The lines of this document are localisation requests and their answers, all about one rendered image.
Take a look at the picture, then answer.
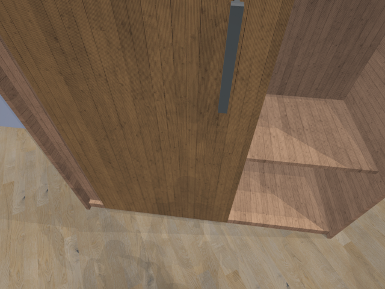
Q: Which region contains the wardrobe door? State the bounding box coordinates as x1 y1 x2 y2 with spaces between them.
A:
0 35 100 200
0 0 295 223

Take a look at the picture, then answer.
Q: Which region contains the handle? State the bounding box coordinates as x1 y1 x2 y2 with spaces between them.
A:
218 0 244 114

